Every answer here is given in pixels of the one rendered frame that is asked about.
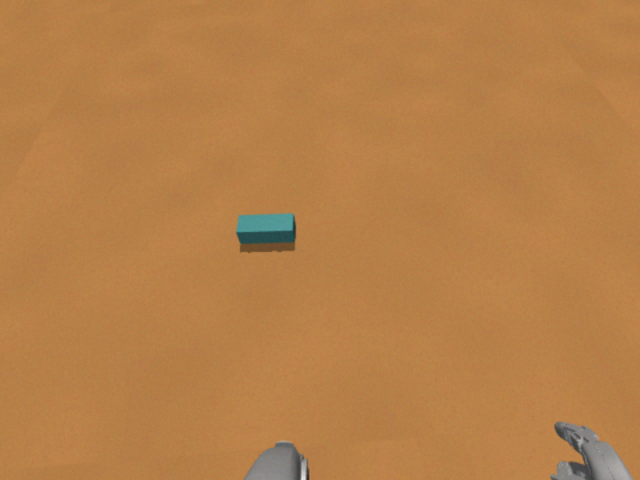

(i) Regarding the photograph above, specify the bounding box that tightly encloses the carton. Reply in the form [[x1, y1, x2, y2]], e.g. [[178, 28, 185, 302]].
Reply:
[[236, 213, 296, 244]]

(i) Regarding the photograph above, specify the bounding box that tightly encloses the right robot hand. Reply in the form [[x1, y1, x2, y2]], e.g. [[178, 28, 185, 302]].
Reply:
[[550, 422, 633, 480]]

